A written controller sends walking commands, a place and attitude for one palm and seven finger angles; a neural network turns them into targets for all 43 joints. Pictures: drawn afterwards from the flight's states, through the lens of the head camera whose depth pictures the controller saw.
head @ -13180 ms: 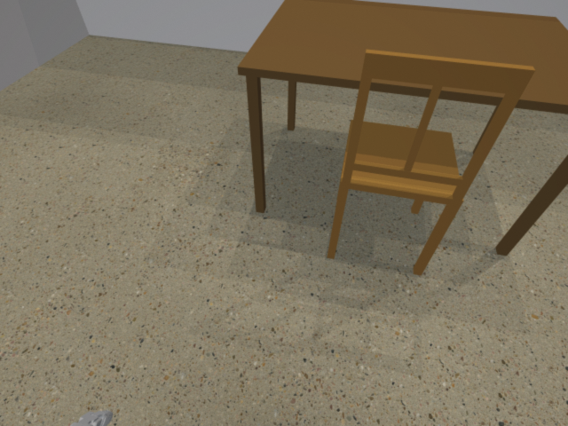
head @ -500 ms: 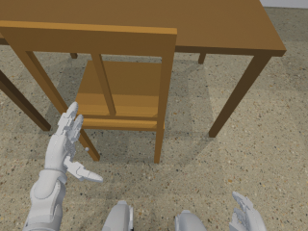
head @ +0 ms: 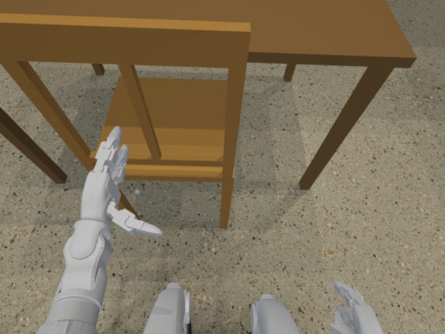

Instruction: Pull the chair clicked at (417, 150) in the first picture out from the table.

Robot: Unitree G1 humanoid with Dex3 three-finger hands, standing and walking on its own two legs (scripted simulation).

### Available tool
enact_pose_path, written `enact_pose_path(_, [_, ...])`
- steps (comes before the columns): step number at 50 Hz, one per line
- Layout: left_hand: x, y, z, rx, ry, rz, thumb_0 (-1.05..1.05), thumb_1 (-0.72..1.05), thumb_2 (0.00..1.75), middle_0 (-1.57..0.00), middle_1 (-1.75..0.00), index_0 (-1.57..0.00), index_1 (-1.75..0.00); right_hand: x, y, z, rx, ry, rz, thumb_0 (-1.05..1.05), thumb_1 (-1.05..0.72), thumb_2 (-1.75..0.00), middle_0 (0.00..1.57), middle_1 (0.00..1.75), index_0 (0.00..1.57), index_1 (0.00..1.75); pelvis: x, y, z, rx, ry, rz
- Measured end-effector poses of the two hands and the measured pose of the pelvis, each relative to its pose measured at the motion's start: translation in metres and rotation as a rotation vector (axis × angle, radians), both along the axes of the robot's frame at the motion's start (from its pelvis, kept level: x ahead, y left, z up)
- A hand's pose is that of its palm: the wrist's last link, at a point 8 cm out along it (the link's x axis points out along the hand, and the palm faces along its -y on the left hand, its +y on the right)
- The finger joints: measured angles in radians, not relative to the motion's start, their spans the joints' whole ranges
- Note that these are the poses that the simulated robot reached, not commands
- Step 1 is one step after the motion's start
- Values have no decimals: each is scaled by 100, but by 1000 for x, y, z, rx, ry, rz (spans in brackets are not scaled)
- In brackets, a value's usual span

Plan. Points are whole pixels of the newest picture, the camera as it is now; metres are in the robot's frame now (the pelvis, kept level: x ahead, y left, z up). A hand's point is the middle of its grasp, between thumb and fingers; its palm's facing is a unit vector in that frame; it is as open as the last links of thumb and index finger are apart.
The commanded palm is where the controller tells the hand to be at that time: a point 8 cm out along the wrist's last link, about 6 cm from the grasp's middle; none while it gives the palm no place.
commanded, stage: aim the fingers beside a spindle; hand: left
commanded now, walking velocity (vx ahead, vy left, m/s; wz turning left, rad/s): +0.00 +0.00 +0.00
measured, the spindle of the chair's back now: (144, 119) +0.52 +0.17 +0.02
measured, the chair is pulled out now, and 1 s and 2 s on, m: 0.00 0.00 0.00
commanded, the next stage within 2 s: push the fingers through the gap in 0.78 s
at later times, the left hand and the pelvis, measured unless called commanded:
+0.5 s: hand (139, 189) +0.36 +0.16 +0.02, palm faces -0.01 -1.00 -0.05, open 16.9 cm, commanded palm +0.34 +0.21 +0.02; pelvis +0.00 -0.01 -0.01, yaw +0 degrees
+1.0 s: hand (138, 186) +0.37 +0.16 +0.01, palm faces -0.03 -1.00 -0.04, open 16.9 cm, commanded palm +0.36 +0.21 +0.02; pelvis +0.00 +0.00 -0.01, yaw +0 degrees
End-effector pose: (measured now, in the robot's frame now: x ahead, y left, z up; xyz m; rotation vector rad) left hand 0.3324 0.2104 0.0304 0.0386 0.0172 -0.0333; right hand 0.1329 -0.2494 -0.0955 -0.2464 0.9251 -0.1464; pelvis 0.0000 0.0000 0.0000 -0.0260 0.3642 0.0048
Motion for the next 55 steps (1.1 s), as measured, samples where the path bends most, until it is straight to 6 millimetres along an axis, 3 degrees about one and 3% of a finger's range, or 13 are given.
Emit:
enact_pose_path(13, [21,-9,-11,5,-8,6,-2,-49,30,-6,-8,-6,-8,-22,-8,-17,3,77,-29,0,-91,-90,20,30,21,30,-4,-4,-9,4,24,-6])
enact_pose_path(20, [16,-5,-9,10,0,12,-2,-49,30,-6,-8,-6,-8,-29,-10,-16,16,98,-50,1,-91,-90,20,30,20,30,-4,-5,-7,8,22,-12])
enact_pose_path(27, [8,1,-10,6,0,22,-2,-49,30,-6,-8,-6,-8,-26,-11,-15,4,91,-39,0,-91,-90,20,30,20,30,-4,-5,-6,5,19,-7])
enact_pose_path(39, [13,0,-15,-3,3,7,-2,-50,30,-6,-8,-6,-8,-13,-6,-12,-7,51,-21,0,-91,-90,20,30,20,30,-6,-1,-10,-2,21,-5])
enact_pose_path(48, [16,5,-12,-2,-10,7,-2,-50,30,-6,-8,-6,-8,-16,1,-14,3,69,-19,0,-91,-90,20,30,20,30,-5,2,-9,-6,24,-5])
enact_pose_path(55, [33,2,-15,-4,-2,6,-2,-50,30,-6,-8,-6,-8,-24,1,-18,-8,98,-25,0,-91,-90,20,30,21,30,-5,4,-11,-11,35,-2])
